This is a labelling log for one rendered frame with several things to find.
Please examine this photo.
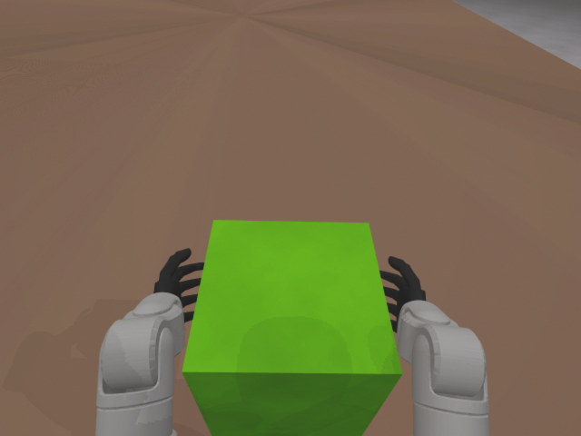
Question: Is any robot left hand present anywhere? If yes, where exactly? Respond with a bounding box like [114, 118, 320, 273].
[153, 248, 204, 323]

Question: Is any robot right forearm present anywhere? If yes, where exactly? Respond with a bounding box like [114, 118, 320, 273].
[397, 300, 489, 436]

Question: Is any carton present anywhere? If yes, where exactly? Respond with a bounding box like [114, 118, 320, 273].
[182, 220, 402, 436]

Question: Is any robot left forearm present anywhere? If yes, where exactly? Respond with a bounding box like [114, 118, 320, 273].
[95, 292, 185, 436]

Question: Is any robot right hand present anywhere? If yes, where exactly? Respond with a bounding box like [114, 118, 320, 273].
[379, 256, 426, 332]

